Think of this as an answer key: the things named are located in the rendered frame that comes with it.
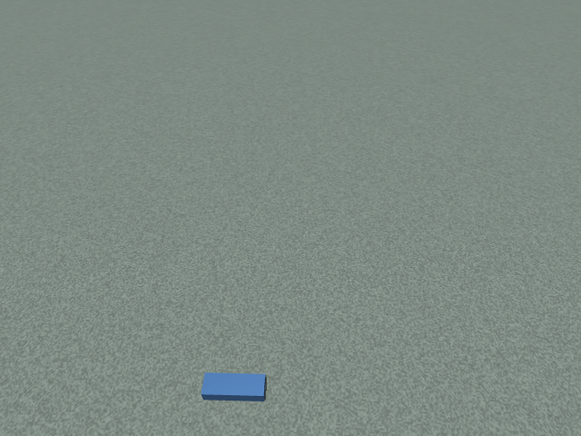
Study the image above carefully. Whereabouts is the carton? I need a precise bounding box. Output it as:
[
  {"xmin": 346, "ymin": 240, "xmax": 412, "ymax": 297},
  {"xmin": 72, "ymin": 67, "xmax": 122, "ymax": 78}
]
[{"xmin": 201, "ymin": 372, "xmax": 266, "ymax": 401}]

